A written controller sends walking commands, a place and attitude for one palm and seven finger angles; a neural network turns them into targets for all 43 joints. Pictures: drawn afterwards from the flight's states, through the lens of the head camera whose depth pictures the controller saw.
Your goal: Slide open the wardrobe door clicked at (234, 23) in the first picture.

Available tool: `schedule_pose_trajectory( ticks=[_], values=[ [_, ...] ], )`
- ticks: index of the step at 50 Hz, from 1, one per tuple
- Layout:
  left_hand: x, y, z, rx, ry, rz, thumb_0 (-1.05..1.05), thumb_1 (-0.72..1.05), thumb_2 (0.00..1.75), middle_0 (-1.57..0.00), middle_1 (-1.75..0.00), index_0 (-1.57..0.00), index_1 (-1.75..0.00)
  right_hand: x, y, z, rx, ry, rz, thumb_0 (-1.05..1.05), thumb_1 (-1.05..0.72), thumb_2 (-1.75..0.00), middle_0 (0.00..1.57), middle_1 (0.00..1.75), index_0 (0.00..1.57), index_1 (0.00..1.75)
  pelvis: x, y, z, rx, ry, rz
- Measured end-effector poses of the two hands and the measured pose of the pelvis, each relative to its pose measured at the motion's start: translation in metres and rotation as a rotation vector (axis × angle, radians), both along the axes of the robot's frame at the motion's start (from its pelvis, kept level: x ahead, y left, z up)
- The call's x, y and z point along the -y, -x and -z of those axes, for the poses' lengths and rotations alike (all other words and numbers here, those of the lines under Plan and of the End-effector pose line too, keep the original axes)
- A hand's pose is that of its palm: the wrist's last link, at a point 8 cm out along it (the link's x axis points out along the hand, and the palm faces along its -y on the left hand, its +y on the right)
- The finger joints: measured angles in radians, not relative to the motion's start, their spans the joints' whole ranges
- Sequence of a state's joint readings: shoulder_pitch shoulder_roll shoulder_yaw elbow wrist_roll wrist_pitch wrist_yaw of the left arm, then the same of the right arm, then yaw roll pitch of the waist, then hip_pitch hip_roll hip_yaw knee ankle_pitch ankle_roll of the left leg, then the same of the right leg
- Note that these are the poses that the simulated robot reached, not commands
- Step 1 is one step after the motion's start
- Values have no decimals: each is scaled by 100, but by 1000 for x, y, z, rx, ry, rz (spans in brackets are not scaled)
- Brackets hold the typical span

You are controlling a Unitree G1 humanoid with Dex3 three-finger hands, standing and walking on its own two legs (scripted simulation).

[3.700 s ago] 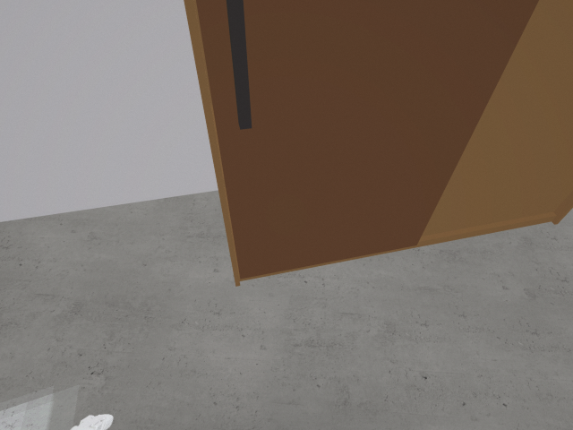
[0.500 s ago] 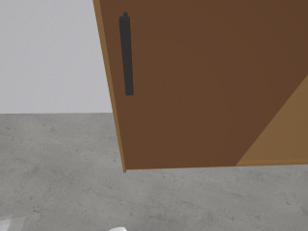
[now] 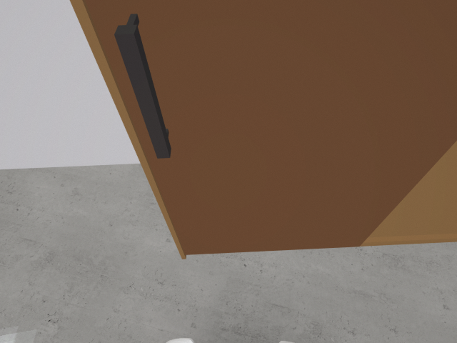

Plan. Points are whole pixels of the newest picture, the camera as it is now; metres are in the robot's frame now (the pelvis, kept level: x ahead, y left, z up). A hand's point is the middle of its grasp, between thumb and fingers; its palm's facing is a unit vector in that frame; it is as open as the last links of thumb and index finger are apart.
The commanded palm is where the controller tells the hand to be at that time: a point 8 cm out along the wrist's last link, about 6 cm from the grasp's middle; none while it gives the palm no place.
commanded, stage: come to a stop and stand still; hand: left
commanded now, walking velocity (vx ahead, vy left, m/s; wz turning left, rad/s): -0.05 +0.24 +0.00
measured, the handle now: (151, 96) +0.49 +0.18 +0.16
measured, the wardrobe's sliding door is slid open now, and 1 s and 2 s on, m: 0.00 0.00 0.00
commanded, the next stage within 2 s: look again from close up in 1.12 s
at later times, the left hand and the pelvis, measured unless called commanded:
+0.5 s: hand out of the picture -0.03 +0.24 -0.17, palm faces +0.09 -0.98 -0.19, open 7.4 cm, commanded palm none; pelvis -0.05 +0.04 +0.02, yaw +1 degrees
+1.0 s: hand out of the picture -0.02 +0.20 -0.16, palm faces +0.04 -0.98 -0.21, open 7.3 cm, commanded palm none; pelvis -0.04 +0.03 +0.01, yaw +1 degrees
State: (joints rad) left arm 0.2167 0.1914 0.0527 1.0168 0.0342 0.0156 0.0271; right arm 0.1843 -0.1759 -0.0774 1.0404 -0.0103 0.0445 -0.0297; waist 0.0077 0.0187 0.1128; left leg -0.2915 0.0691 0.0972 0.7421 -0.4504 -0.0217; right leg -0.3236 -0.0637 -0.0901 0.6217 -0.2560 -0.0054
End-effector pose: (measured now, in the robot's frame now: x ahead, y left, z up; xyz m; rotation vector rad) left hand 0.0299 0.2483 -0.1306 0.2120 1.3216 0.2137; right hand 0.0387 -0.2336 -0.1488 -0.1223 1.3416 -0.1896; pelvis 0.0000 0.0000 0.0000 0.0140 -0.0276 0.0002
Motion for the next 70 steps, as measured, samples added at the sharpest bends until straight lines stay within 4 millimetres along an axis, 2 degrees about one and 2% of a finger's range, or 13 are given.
schedule_pose_trajectory(
  ticks=[4, 9, 13, 17, 21, 26, 31, 36, 40, 46, 53, 60, 70],
  values=[
    [8, -7, -10, 38, -19, -2, 1, 91, 89, -20, -30, -20, -30, 12, -4, 1, -6, -3, -18, 0, -91, -90, 20, 30, 20, 30, 5, 6, -4, -8, -8, -11],
    [11, -4, -18, 90, -18, -11, 1, 90, 89, -20, -30, -20, -30, 14, -10, -6, 24, -5, -63, 0, -91, -90, 19, 30, 19, 30, 4, 18, -9, -15, -23, -21],
    [4, 11, -18, 101, -4, -22, 1, 90, 89, -20, -30, -21, -30, 6, -15, -15, 70, 0, -95, 0, -91, -90, 19, 30, 19, 30, -3, 29, -11, -15, -27, -27],
    [-13, 35, -8, 77, 22, -35, 1, 90, 89, -20, -30, -21, -30, -10, -12, -24, 127, 18, -111, 0, -91, -90, 19, 30, 19, 30, -18, 40, -9, -18, -14, -20],
    [-33, 56, 9, 30, 57, -54, 1, 90, 89, -20, -30, -21, -30, -31, 13, -28, 139, 48, -108, 0, -91, -90, 19, 30, 19, 30, -35, 48, -4, -17, 19, -23],
    [-39, 72, 3, -18, 87, -56, 1, 91, 89, -20, -30, -20, -30, -48, 58, -38, 33, 47, -73, 0, -92, -90, 20, 30, 20, 30, -41, 46, -18, -22, 29, -23],
    [-31, 77, 0, -80, 101, -28, 1, 91, 89, -20, -30, -20, -30, -50, 94, -36, -62, 34, -18, 0, -92, -90, 20, 30, 20, 30, -39, 41, -21, -33, 22, -16],
    [-13, 63, 4, -70, 73, 10, 1, 91, 89, -20, -30, -20, -30, -40, 119, -17, -150, 3, 21, 0, -91, -90, 20, 30, 20, 30, -29, 37, -9, -44, 7, 5],
    [-1, 57, 5, -55, 68, 42, 1, 91, 89, -20, -30, -20, -30, -38, 111, -8, -130, -10, 16, 1, -91, -90, 20, 30, 20, 30, -30, 40, -5, -27, 46, -6],
    [-3, 53, 6, -19, 65, 17, 2, 93, 89, -20, -30, -20, -30, -51, 80, -7, -14, -31, -21, 1, -91, -90, 19, 30, 19, 30, -30, 35, -6, 2, 29, -9],
    [-4, 63, -2, 12, 61, -4, 1, 92, 89, -20, -30, -20, -30, -45, 68, -10, 27, -20, -50, 3, -94, -90, 20, 30, 20, 30, -31, 38, -10, 12, 15, -15],
    [2, 85, -3, -15, 74, -17, 1, 91, 89, -20, -30, -20, -30, -41, 73, -14, 35, -20, -60, 1, -93, -90, 20, 30, 20, 30, -28, 46, -13, 16, 10, -17],
    [11, 117, -1, -60, 97, -39, 1, 90, 89, -20, -30, -20, -30, -44, 99, -15, -18, -34, -60, 1, -91, -90, 20, 30, 20, 30, -25, 57, -15, 18, 12, -22]
  ],
)
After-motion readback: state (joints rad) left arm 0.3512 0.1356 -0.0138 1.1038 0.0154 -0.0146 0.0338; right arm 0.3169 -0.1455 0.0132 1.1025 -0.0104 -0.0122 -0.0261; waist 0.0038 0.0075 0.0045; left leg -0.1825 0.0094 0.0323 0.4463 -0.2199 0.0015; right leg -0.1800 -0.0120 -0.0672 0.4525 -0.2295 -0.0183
